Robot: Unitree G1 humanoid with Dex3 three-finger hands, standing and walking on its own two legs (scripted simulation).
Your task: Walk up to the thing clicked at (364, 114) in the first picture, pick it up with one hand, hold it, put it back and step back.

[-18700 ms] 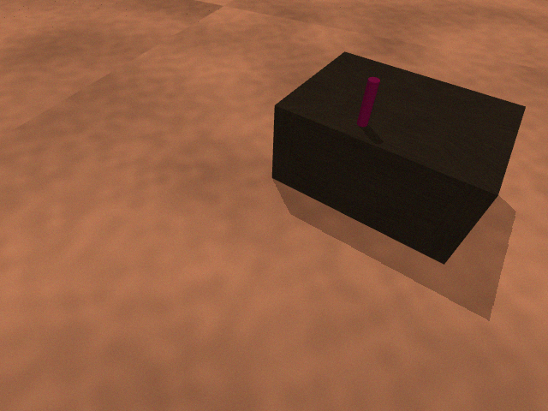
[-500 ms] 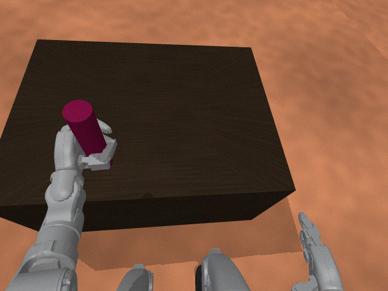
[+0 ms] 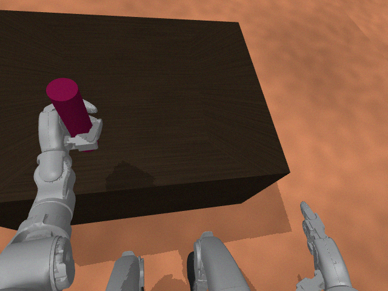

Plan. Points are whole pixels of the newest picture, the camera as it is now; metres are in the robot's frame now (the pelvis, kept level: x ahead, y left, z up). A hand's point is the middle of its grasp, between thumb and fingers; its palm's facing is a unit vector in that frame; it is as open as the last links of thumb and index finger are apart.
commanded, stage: crouch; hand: left
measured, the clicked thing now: (77, 121) +0.46 +0.17 +0.01
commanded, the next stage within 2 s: lower in 0.14 s
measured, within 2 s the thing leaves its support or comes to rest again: rests again in 1.26 s
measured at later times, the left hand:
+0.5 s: hand (92, 132) +0.47 +0.16 -0.05, palm faces +0.12 -0.99 -0.02, open 6.0 cm
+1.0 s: hand (96, 138) +0.48 +0.16 -0.10, palm faces +0.12 -0.99 -0.03, open 6.0 cm
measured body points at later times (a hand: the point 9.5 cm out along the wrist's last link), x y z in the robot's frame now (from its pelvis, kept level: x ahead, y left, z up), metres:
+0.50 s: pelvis -0.01 +0.00 -0.02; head +0.16 +0.04 +0.39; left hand +0.46 +0.22 -0.05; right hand +0.16 -0.27 +0.01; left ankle +0.00 +0.11 -0.62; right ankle +0.07 -0.14 -0.62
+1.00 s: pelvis -0.03 +0.00 -0.06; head +0.16 +0.05 +0.35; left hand +0.47 +0.22 -0.10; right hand +0.14 -0.27 +0.01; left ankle +0.00 +0.11 -0.62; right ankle +0.07 -0.14 -0.62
